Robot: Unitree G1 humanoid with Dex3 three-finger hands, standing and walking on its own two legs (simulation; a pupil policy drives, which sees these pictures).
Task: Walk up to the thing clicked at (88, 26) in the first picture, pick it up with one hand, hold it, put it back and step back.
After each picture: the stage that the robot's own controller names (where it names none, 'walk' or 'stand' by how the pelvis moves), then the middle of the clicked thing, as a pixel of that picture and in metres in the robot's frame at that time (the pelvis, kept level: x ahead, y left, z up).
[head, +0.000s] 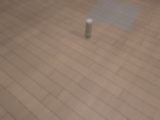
stand; (88, 29) +1.51 -0.10 -0.65
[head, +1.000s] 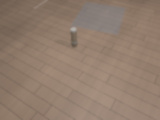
walk; (74, 37) +1.38 +0.16 -0.65
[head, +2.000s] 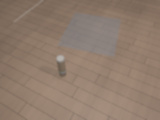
walk; (61, 66) +0.90 +0.23 -0.65
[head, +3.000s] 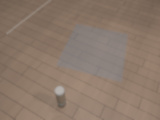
walk; (60, 97) +0.57 +0.16 -0.62
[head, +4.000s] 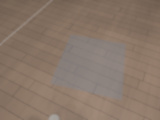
stand; out of the picture +0.38 +0.18 -0.64
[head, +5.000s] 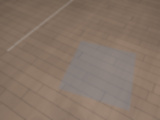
stand; out of the picture +0.36 +0.14 -0.65
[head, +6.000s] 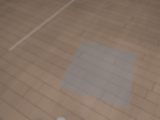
stand; out of the picture +0.39 +0.14 -0.66
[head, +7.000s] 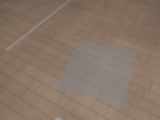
stand; out of the picture +0.38 +0.16 -0.66
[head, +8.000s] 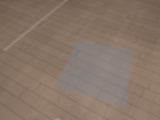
stand; out of the picture +0.37 +0.16 -0.66
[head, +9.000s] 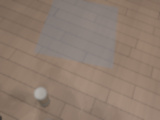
go down; (43, 98) +0.40 +0.19 -0.53
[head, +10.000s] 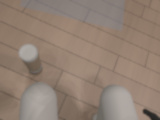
go down; (32, 62) +0.44 +0.22 -0.28
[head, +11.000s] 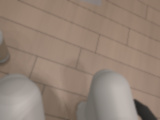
close in; out of the picture +0.42 +0.25 -0.19
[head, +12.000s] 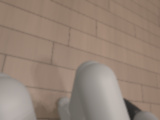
close; out of the picture +0.42 +0.28 -0.15
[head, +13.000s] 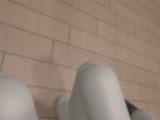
lift; out of the picture +0.40 +0.28 -0.16
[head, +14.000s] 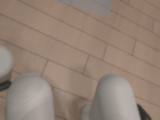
lift; out of the picture +0.32 +0.26 -0.07
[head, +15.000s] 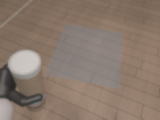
hold; (31, 86) +0.31 +0.16 +0.07
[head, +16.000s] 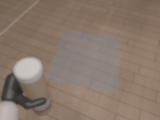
hold; (36, 91) +0.30 +0.15 +0.03
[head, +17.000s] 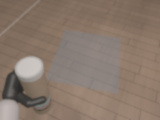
hold; (37, 89) +0.31 +0.15 +0.03
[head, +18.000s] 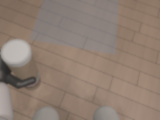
crouch; (25, 70) +0.38 +0.18 -0.03
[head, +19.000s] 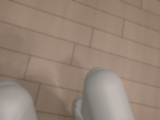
lower; out of the picture +0.45 +0.26 -0.11
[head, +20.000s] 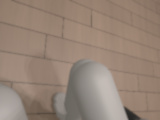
lower; out of the picture +0.43 +0.29 -0.16
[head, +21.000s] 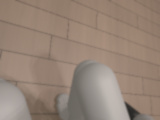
lower; out of the picture +0.41 +0.29 -0.16
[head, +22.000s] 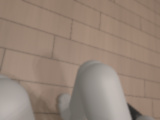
lower; out of the picture +0.40 +0.29 -0.15
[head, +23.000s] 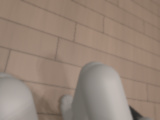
lower; out of the picture +0.39 +0.28 -0.16
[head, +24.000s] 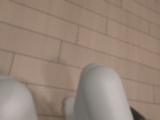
open; out of the picture +0.40 +0.26 -0.16
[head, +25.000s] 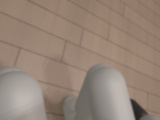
stand; out of the picture +0.40 +0.25 -0.17
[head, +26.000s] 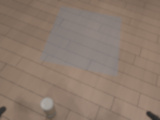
stand; (49, 108) +0.38 +0.17 -0.52
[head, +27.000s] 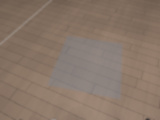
stand; out of the picture +0.37 +0.17 -0.60
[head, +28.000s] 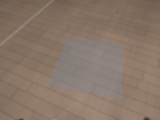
stand; out of the picture +0.37 +0.17 -0.60
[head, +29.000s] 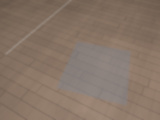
stand; out of the picture +0.38 +0.15 -0.65
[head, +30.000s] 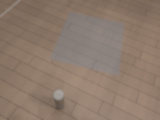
walk; (59, 100) +0.46 +0.11 -0.63
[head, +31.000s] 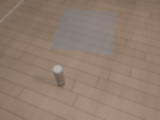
walk; (59, 76) +0.70 +0.21 -0.63
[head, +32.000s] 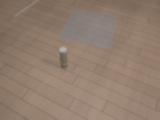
stand; (63, 58) +1.02 +0.17 -0.64
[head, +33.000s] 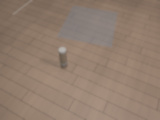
stand; (63, 58) +0.98 +0.17 -0.65
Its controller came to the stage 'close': yes
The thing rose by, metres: 0.67
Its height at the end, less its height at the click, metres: +0.00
